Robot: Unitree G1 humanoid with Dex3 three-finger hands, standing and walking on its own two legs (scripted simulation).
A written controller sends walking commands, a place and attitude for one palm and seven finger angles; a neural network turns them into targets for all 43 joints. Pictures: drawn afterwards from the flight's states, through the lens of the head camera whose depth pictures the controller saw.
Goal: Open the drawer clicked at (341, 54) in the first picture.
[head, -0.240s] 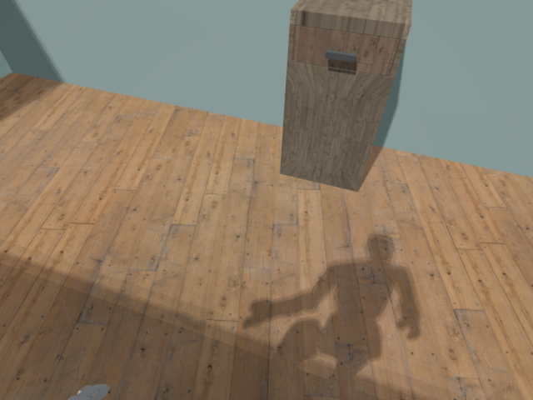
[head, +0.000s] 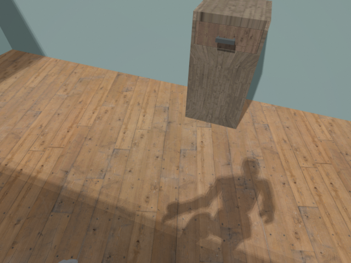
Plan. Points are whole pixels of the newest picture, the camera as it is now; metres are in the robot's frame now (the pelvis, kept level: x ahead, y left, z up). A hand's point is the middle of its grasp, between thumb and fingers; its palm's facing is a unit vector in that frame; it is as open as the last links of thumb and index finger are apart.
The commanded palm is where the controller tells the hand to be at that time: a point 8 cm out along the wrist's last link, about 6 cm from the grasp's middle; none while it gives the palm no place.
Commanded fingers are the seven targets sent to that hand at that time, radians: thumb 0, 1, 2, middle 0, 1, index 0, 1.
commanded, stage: stand and wait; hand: left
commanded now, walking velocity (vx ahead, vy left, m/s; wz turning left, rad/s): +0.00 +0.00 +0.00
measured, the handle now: (225, 39) +1.35 -0.23 -0.04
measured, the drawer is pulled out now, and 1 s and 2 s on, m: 0.00 0.00 0.00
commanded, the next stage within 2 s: look at it before walking up in 0.58 s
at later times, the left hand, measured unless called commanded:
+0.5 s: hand out of the picture +0.05 +0.25 -0.16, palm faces -0.02 -0.94 -0.33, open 7.4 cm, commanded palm none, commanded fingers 0.00 0.90 0.90 -0.20 -0.30 -0.20 -0.30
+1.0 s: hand out of the picture +0.07 +0.24 -0.15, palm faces -0.03 -0.94 -0.33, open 7.3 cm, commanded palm none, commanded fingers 0.00 0.90 0.90 -0.20 -0.30 -0.20 -0.30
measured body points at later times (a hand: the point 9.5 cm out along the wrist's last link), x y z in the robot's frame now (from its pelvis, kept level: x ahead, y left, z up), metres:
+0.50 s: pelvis -0.01 +0.00 +0.00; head -0.01 +0.00 +0.45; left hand +0.05 +0.30 -0.13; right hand +0.05 -0.30 -0.13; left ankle +0.01 +0.12 -0.74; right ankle +0.00 -0.12 -0.74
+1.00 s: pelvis +0.00 +0.00 +0.01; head +0.00 +0.00 +0.46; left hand +0.07 +0.29 -0.13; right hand +0.08 -0.30 -0.13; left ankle +0.01 +0.12 -0.74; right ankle +0.00 -0.12 -0.74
